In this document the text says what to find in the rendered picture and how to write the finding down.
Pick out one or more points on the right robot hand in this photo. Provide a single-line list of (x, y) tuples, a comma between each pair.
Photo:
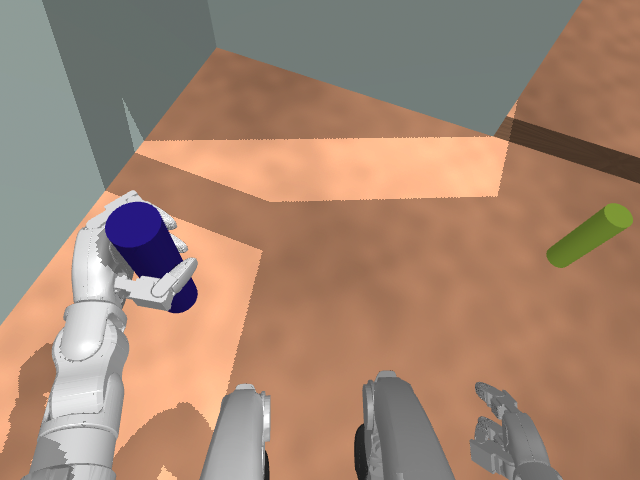
[(514, 443)]

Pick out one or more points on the right robot arm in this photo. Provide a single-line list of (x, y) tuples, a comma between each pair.
[(535, 471)]

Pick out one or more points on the left robot arm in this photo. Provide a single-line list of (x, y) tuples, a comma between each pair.
[(81, 422)]

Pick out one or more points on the left robot hand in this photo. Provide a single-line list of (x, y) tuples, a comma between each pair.
[(99, 272)]

